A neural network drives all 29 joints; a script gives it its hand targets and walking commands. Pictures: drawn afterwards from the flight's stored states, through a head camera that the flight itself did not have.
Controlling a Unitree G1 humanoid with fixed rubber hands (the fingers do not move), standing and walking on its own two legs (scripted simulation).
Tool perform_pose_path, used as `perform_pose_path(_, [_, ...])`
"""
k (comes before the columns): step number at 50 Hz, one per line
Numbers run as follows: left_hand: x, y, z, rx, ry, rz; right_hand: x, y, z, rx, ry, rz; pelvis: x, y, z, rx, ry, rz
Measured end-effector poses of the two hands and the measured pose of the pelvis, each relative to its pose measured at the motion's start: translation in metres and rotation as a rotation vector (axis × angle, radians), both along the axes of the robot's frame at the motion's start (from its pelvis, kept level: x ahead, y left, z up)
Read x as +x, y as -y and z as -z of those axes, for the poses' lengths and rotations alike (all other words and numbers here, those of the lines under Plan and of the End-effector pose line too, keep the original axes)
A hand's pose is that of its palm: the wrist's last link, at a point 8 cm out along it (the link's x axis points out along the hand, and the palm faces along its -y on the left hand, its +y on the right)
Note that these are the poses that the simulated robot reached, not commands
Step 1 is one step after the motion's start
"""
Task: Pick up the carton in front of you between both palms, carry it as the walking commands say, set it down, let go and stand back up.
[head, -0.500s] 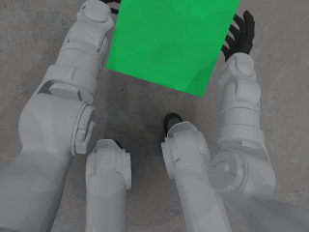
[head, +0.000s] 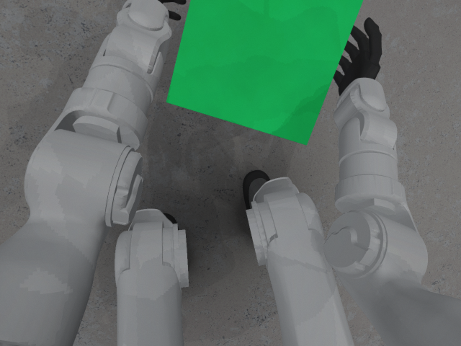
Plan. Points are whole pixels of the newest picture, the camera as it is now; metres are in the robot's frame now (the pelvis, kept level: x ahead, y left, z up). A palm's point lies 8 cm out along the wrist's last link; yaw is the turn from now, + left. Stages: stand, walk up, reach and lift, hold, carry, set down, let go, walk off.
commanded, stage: set down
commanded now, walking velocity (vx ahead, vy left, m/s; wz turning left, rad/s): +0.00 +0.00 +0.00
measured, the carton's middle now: (246, 59) +0.51 -0.11 -0.27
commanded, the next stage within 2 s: none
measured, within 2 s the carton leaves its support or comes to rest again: rests again in 0.34 s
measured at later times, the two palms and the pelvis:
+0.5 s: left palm (150, 6) +0.57 +0.03 -0.19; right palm (354, 70) +0.46 -0.26 -0.17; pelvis +0.01 +0.00 -0.01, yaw +0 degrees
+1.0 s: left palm (138, 20) +0.57 +0.05 -0.22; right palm (374, 93) +0.43 -0.31 -0.20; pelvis -0.01 -0.01 -0.02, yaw -1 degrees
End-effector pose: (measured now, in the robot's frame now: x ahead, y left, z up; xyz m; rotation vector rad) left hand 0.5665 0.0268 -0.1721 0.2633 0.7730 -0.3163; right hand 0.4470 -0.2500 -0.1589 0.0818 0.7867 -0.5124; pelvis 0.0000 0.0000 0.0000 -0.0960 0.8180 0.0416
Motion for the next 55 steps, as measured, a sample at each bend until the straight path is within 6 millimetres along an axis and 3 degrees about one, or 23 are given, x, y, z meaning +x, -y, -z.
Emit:
perform_pose_path(32, [0.009, -0.003, 0.025, -0.087, 0.025, 0.032, 0.018, 0.009, 0.021, -0.009, -0.03, -0.069, 0.009, 0.002, 0.012, -0.008, 0.008, 0.005])
perform_pose_path(38, [0.008, -0.005, 0.037, -0.097, 0.039, 0.038, 0.002, 0.01, 0.036, -0.009, -0.084, -0.076, 0.01, 0.004, 0.014, -0.015, 0.011, 0.008])
perform_pose_path(45, [-0.005, -0.029, 0.065, -0.039, 0.04, -0.003, -0.024, 0.046, 0.042, -0.062, -0.073, 0.006, 0.0, 0.008, 0.019, -0.018, 0.049, 0.014])
perform_pose_path(49, [-0.001, -0.026, 0.055, -0.04, 0.082, 0.003, -0.023, 0.056, 0.039, -0.052, -0.027, 0.018, -0.009, 0.012, 0.024, -0.005, 0.089, 0.017])
perform_pose_path(55, [0.017, -0.014, 0.013, -0.027, 0.155, 0.01, -0.015, 0.051, 0.02, -0.021, 0.055, 0.027, -0.019, 0.019, 0.023, 0.008, 0.133, 0.03])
